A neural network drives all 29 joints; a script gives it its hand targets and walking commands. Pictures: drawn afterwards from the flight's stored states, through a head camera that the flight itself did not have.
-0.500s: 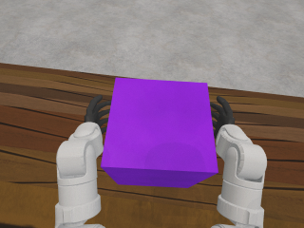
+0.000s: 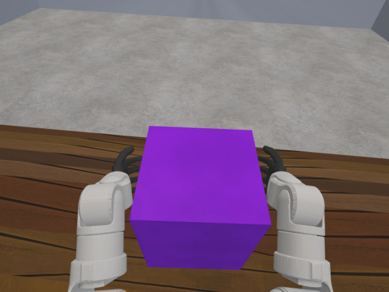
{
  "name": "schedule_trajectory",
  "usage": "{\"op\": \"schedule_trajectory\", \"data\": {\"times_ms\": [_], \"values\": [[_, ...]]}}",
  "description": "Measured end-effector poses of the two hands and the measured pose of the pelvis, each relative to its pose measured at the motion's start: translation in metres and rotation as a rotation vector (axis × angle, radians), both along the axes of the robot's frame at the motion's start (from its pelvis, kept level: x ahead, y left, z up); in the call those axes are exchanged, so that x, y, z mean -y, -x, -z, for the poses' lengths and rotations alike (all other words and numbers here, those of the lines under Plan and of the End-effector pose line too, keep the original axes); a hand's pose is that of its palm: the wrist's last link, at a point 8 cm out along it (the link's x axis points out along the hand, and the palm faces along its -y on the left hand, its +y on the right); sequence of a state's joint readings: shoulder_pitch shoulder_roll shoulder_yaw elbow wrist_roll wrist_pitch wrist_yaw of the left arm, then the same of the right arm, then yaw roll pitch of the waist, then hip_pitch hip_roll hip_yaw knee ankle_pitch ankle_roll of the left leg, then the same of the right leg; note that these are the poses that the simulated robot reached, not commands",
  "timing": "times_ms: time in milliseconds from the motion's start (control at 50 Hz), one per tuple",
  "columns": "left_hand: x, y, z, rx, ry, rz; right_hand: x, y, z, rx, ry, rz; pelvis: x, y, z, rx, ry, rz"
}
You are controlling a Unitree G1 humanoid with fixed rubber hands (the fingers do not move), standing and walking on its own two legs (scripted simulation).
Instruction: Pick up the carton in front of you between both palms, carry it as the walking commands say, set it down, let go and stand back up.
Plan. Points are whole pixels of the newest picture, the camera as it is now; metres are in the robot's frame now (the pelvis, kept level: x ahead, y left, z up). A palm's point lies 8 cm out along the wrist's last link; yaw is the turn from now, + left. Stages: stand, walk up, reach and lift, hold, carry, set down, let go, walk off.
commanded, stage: carry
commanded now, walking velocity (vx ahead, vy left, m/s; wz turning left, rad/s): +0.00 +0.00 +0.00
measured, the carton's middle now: (197, 202) +0.32 +0.00 +0.05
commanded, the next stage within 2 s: none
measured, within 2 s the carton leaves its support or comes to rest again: neither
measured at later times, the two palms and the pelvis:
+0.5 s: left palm (140, 174) +0.33 +0.12 +0.12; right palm (291, 180) +0.33 -0.18 +0.11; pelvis +0.01 -0.02 -0.01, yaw +0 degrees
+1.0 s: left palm (151, 128) +0.52 +0.12 +0.08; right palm (265, 138) +0.49 -0.17 +0.08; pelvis +0.19 +0.00 -0.01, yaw -1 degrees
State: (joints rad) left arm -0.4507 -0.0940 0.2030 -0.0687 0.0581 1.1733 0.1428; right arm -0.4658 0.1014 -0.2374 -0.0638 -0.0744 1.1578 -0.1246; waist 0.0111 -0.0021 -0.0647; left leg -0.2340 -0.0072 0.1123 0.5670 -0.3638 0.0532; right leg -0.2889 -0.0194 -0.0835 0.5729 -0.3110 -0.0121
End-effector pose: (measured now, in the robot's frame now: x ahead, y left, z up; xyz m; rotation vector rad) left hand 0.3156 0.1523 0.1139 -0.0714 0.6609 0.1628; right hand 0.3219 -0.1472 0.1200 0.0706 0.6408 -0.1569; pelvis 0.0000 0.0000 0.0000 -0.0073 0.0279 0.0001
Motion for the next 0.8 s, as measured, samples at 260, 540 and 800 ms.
{"op": "schedule_trajectory", "data": {"times_ms": [260, 540, 800], "values": [[0.012, 0.014, -0.009, 0.000, -0.015, 0.015, 0.013, 0.019, -0.004, 0.000, -0.006, 0.010, 0.007, 0.016, -0.002, 0.004, -0.002, -0.001], [0.039, -0.023, 0.000, -0.013, -0.043, 0.015, 0.039, -0.019, 0.014, -0.015, -0.017, 0.000, 0.029, -0.019, 0.008, -0.034, 0.005, -0.002], [0.020, -0.108, 0.006, 0.036, 0.009, -0.028, 0.020, -0.112, 0.010, 0.035, -0.018, -0.004, 0.028, -0.098, 0.002, -0.056, -0.011, 0.018]]}}
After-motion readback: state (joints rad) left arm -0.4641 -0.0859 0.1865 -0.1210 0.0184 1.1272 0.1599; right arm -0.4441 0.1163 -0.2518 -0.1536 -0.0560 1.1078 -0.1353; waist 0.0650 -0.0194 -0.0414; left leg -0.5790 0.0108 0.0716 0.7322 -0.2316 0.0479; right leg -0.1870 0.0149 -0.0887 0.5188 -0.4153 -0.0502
